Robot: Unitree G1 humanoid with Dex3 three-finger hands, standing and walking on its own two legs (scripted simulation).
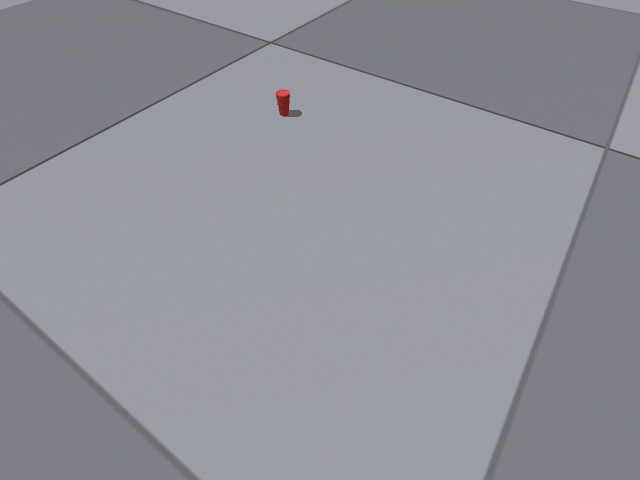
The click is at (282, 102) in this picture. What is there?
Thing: tapered cup
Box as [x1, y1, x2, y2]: [276, 90, 289, 115]
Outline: 278,90 276,92 276,97 279,106 279,111 281,115 288,114 289,92 287,90
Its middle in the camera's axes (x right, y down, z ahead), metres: -0.22 -0.80 +2.29
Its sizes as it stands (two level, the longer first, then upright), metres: 0.080 0.080 0.133
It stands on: the floor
